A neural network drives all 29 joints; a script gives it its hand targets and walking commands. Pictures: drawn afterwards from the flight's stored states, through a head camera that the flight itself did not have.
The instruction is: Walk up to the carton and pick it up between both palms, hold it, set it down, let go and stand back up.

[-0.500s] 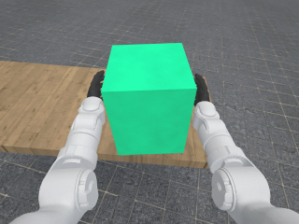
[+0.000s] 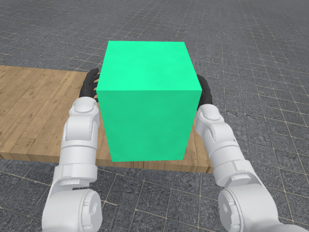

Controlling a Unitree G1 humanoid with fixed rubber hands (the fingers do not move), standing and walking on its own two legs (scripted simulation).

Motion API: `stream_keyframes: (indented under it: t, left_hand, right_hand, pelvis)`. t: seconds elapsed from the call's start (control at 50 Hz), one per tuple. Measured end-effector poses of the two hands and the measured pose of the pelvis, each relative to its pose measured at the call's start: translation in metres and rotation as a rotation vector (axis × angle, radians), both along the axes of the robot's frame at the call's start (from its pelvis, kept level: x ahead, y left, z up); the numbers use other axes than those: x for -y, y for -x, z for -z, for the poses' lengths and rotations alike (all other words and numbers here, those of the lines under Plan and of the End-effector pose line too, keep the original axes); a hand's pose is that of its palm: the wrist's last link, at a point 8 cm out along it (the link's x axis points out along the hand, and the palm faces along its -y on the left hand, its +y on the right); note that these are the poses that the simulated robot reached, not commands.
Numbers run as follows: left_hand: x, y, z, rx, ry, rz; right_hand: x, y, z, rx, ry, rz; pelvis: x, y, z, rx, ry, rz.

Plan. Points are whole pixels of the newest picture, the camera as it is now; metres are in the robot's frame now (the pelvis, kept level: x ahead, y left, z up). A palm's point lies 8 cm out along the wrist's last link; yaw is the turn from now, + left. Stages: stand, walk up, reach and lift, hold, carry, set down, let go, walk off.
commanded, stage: reach and lift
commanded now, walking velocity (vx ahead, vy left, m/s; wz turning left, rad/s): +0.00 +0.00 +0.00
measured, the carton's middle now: (147, 102) +0.42 -0.02 +0.14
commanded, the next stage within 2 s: hold in 0.86 s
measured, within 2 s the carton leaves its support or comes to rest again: neither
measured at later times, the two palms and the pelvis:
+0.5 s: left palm (89, 93) +0.40 +0.13 +0.19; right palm (206, 101) +0.38 -0.16 +0.18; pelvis +0.01 +0.00 +0.00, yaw +0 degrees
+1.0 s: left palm (83, 88) +0.39 +0.14 +0.21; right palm (204, 97) +0.38 -0.15 +0.19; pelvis +0.00 +0.00 +0.00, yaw +0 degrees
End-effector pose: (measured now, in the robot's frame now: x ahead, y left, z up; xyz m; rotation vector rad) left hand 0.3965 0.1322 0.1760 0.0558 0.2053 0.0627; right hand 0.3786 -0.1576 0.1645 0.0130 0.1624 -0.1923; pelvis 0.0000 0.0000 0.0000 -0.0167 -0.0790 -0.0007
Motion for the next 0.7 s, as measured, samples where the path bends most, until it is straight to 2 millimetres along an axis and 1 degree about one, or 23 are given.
stream_keyframes:
  t: [0.18,0.34,0.5,0.7]
  left_hand:
    - [0.0,0.001,-0.008,0.004,-0.016,-0.003]
    - [0.006,-0.003,-0.01,-0.003,-0.029,-0.002]
    - [0.005,0.0,-0.018,0.032,-0.014,-0.006]
    - [-0.002,0.005,-0.022,0.027,-0.006,-0.008]
  right_hand:
    - [0.0,0.0,-0.005,0.007,-0.02,-0.002]
    - [0.005,-0.003,0.0,0.0,-0.028,-0.005]
    - [0.005,-0.002,-0.012,0.037,-0.021,-0.005]
    - [-0.002,0.001,-0.018,0.034,-0.022,-0.009]
  pelvis:
    - [-0.002,0.0,0.0,0.007,0.002,0.0]
    - [-0.001,-0.004,0.0,0.01,0.003,-0.001]
    - [0.001,-0.009,0.0,0.02,0.006,-0.004]
    - [0.001,-0.007,0.0,0.033,0.006,-0.008]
